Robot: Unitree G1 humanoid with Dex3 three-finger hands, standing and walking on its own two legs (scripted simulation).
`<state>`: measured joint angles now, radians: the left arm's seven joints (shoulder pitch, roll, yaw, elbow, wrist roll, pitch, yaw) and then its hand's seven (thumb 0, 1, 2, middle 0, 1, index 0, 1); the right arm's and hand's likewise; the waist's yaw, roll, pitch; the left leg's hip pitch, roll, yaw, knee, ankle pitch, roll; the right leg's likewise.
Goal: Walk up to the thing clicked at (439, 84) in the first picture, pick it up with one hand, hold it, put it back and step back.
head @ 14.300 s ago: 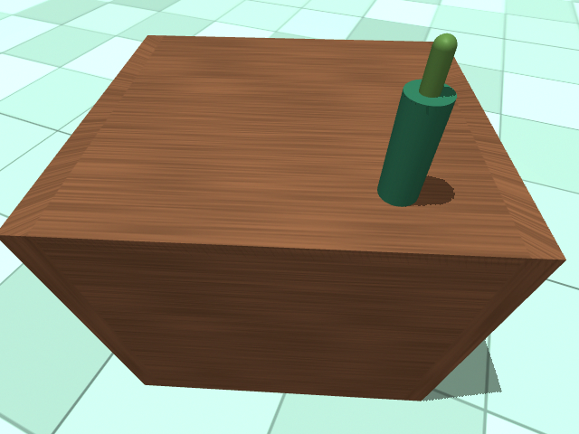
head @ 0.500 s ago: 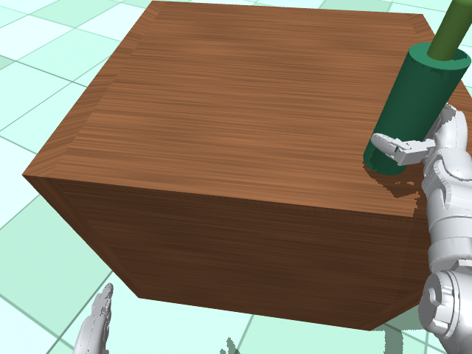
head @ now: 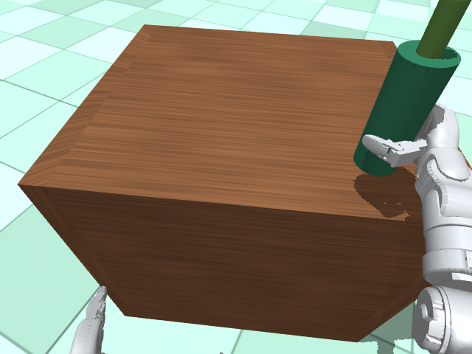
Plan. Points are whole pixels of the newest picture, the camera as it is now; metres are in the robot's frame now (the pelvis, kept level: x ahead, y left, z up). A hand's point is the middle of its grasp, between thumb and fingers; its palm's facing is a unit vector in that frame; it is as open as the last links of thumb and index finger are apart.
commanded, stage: lift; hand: right
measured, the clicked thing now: (408, 94) +0.43 -0.20 +0.25
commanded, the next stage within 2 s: hold in 1.02 s
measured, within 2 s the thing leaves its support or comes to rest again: neither
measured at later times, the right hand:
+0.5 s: hand (420, 121) +0.37 -0.19 +0.26, palm faces +0.18 +0.98 -0.03, open 10.4 cm
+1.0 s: hand (444, 116) +0.33 -0.18 +0.29, palm faces +0.19 +0.98 -0.04, open 10.4 cm
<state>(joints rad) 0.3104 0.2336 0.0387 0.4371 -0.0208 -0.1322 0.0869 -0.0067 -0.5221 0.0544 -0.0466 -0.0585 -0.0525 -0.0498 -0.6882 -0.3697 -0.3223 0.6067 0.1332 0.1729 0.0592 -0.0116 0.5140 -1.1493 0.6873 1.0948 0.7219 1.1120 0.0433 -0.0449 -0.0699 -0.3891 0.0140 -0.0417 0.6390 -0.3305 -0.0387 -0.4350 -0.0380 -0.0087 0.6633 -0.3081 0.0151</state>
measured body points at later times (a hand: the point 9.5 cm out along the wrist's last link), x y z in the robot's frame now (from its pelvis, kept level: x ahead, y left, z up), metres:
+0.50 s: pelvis -0.01 +0.01 +0.00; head -0.04 +0.04 +0.45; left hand +0.16 +0.26 -0.06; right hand +0.35 -0.24 +0.26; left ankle +0.00 +0.15 -0.72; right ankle +0.02 -0.13 -0.72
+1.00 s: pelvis -0.02 +0.01 +0.00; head -0.07 +0.05 +0.45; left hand +0.16 +0.26 -0.06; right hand +0.31 -0.23 +0.30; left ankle +0.00 +0.15 -0.72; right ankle +0.02 -0.13 -0.72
